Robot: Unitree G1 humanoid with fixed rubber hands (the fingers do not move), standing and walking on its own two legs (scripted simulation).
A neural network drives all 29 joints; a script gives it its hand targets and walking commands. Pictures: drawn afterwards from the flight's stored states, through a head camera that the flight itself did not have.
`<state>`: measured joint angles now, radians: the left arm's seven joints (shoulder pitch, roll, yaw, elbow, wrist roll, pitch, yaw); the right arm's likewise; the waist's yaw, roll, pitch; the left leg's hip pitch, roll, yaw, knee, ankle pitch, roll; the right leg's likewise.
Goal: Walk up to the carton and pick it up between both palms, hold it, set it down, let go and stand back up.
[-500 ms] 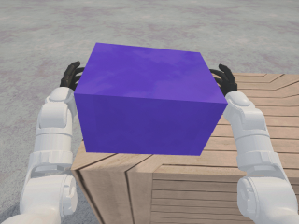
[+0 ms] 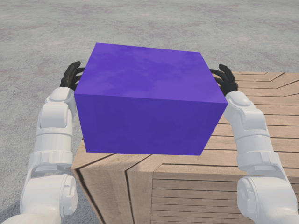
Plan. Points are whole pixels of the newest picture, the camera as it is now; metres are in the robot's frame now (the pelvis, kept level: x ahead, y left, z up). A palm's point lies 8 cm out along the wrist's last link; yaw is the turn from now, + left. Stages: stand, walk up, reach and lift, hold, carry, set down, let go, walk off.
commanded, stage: hold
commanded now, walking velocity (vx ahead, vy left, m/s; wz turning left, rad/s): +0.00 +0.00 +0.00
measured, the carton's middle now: (147, 98) +0.41 +0.03 +0.15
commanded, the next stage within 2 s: none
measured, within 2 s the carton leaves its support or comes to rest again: neither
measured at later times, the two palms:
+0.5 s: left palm (67, 90) +0.36 +0.23 +0.21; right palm (229, 93) +0.38 -0.18 +0.20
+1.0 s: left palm (67, 90) +0.37 +0.23 +0.21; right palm (229, 93) +0.38 -0.18 +0.20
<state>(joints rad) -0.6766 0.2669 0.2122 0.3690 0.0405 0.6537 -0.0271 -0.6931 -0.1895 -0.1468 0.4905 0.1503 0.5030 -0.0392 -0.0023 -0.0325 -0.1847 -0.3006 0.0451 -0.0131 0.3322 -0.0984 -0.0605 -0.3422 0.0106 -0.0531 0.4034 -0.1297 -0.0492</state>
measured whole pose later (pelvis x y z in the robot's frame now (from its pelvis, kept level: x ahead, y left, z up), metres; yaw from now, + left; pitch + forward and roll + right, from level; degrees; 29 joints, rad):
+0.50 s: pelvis +0.00 +0.00 +0.00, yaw +0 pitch +3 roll +1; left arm -0.67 0.27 0.21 0.34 0.04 0.67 -0.03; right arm -0.69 -0.19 -0.14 0.47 0.16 0.51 -0.04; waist 0.00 -0.03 -0.19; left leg -0.30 0.04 -0.01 0.33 -0.10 -0.06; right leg -0.34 0.01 -0.05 0.40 -0.13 -0.05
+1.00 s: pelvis +0.00 +0.00 +0.00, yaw +0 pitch +3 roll +1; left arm -0.67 0.26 0.21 0.34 0.04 0.66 -0.03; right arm -0.68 -0.19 -0.15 0.47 0.16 0.51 -0.04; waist 0.00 -0.03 -0.19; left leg -0.30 0.04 -0.01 0.33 -0.10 -0.06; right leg -0.34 0.01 -0.05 0.40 -0.13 -0.05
